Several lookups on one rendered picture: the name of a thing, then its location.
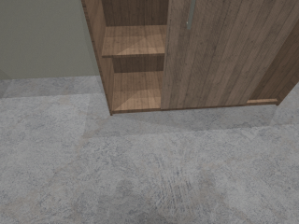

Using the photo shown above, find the wardrobe door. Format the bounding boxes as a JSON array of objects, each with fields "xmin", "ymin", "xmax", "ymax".
[
  {"xmin": 249, "ymin": 19, "xmax": 299, "ymax": 100},
  {"xmin": 160, "ymin": 0, "xmax": 299, "ymax": 109}
]

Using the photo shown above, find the handle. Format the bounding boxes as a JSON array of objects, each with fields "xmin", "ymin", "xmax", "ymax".
[{"xmin": 186, "ymin": 0, "xmax": 196, "ymax": 30}]

